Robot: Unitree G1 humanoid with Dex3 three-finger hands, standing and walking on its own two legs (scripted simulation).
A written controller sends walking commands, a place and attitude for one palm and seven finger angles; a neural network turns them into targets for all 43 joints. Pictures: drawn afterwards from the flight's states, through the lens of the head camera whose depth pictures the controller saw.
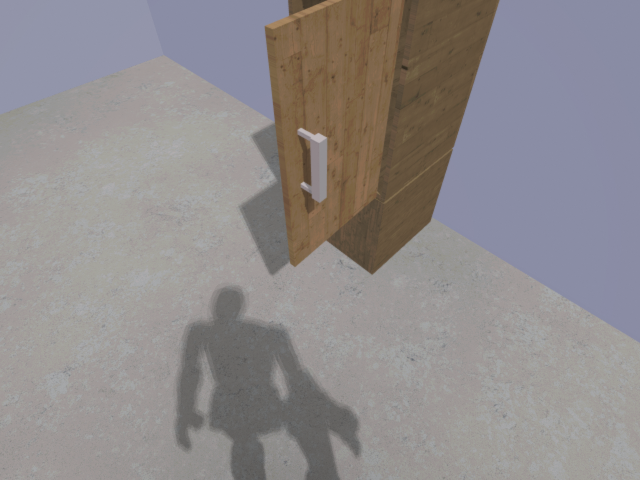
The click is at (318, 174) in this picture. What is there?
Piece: cupboard door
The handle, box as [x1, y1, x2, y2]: [297, 128, 326, 202]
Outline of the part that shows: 300,128 297,130 297,132 299,135 310,141 311,153 311,185 310,186 302,182 301,187 312,194 312,197 319,202 326,197 326,137 318,133 314,135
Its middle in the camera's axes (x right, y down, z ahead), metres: -0.02 -0.15 +0.78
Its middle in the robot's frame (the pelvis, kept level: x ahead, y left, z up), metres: +0.68 +0.05 -0.02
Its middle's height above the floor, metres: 0.75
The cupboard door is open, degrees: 93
